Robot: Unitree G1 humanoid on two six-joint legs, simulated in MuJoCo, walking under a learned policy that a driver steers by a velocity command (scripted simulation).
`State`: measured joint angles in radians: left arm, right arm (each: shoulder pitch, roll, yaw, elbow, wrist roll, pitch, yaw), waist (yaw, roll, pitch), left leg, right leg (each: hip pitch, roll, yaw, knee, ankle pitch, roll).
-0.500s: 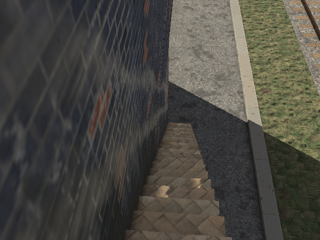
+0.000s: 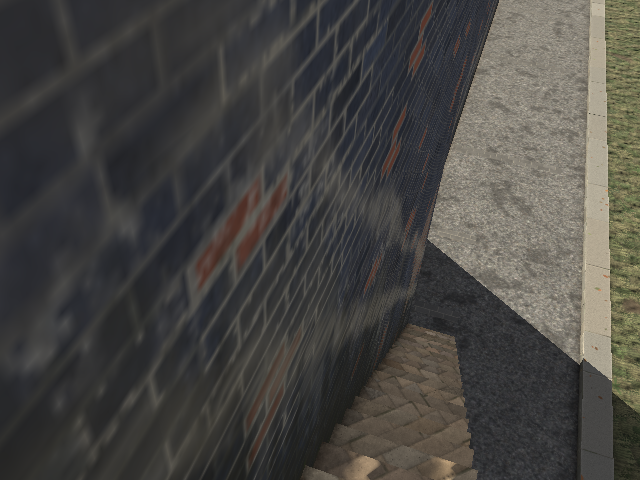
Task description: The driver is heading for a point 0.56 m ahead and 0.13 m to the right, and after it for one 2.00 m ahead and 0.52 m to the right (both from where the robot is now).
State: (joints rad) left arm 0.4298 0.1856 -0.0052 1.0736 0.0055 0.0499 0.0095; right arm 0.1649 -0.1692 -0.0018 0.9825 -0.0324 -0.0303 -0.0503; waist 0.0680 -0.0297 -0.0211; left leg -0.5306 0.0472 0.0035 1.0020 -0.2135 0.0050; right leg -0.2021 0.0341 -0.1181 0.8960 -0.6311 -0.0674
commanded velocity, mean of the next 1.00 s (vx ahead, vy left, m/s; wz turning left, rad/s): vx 0.40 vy -0.04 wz -0.15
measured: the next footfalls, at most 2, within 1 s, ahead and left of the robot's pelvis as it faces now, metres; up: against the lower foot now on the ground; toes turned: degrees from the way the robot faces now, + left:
right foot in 0.34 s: +0.10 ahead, -0.24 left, -0.07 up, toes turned -7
right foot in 0.58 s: +0.21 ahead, -0.34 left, -0.22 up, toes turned +4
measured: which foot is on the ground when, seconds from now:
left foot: down 0.00-0.40, up 0.42-0.66, down 0.68-0.94, up 0.96-1.00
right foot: down 0.00-0.00, up 0.02-0.32, down 0.34-0.44, up 0.46-0.56, down 0.58-0.74, up 0.76-0.98, down 1.00-1.00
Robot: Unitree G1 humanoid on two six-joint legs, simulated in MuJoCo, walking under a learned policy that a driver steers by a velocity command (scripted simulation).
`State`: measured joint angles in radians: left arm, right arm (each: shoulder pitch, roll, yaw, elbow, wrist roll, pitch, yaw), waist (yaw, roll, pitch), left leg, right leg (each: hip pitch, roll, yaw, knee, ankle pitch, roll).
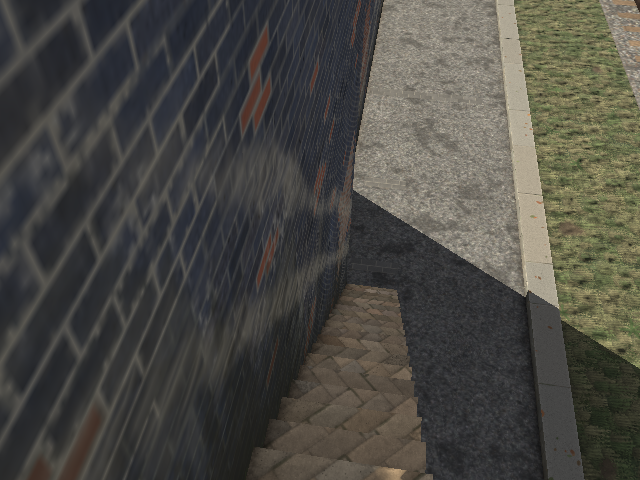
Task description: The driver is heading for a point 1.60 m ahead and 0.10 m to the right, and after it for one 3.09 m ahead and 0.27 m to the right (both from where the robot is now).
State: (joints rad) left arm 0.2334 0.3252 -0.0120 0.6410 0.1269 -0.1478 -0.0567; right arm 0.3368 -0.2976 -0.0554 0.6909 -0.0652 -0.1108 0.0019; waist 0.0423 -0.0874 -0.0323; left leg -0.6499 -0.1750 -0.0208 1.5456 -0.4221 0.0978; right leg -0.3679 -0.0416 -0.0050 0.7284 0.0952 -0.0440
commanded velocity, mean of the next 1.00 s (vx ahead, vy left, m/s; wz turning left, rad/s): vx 0.06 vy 0.00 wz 0.05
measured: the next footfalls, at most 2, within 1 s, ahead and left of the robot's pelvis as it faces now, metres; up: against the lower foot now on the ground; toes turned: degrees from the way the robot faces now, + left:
left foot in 0.38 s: +0.44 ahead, +0.11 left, -0.43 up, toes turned -3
right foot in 0.60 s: +0.47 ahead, -0.11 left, -0.41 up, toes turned +4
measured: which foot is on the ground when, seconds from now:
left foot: up 0.00-0.36, down 0.38-1.00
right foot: down 0.00-0.30, up 0.32-0.58, down 0.60-1.00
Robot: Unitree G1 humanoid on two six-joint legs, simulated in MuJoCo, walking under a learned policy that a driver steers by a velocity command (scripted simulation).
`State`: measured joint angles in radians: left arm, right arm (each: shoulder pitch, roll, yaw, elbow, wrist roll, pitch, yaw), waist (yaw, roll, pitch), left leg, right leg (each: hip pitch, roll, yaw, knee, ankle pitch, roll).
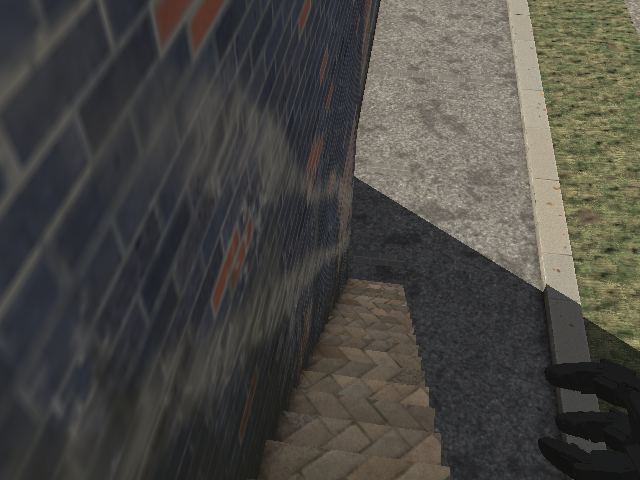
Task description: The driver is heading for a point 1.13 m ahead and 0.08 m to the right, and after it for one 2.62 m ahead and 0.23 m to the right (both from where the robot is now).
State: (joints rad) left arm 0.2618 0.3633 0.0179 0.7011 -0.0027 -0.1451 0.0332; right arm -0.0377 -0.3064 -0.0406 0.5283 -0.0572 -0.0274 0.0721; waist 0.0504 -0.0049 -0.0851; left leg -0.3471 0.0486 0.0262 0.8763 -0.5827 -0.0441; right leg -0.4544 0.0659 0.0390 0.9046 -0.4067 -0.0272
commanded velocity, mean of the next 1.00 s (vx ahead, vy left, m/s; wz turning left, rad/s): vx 0.00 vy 0.00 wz -0.12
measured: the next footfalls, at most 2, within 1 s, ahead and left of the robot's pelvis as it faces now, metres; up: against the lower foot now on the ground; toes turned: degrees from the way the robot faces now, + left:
right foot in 0.48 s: +0.14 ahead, -0.20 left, -0.21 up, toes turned -24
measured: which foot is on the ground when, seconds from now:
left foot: down 0.00-0.46, up 0.48-1.00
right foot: down 0.00-0.12, up 0.14-0.46, down 0.48-1.00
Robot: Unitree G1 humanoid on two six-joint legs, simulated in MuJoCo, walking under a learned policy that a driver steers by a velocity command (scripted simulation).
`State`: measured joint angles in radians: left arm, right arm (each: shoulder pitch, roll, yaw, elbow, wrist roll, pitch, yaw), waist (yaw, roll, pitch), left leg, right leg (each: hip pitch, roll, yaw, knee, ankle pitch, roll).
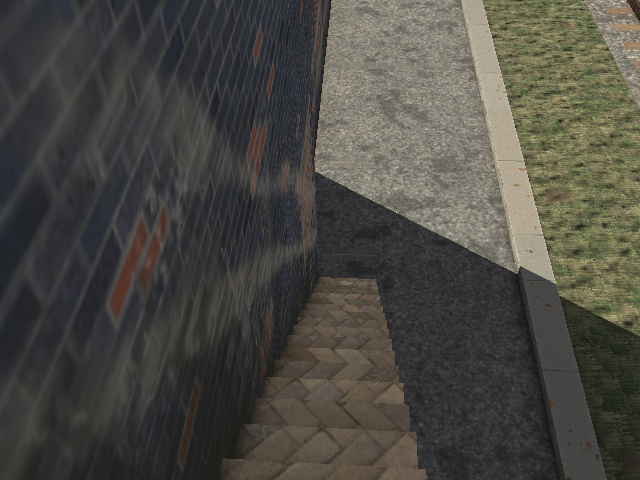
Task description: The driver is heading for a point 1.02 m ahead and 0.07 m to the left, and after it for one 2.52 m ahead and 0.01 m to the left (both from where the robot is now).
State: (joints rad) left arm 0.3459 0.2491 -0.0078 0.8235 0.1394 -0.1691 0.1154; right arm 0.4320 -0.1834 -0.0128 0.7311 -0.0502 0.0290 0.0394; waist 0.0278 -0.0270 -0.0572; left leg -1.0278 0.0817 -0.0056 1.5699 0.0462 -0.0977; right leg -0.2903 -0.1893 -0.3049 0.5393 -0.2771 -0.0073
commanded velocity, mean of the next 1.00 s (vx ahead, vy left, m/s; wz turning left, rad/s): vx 0.09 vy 0.00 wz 0.05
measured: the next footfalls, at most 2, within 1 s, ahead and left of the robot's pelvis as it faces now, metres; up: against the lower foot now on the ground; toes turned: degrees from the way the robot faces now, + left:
left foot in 0.16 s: +0.08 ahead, +0.20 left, +0.00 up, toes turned +10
right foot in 0.52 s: +0.09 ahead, -0.01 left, +0.01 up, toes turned +10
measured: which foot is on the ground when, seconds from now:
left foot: up 0.00-0.14, down 0.16-0.96, up 0.98-1.00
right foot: down 0.00-0.20, up 0.22-0.50, down 0.52-0.70, up 0.72-0.92, down 0.94-1.00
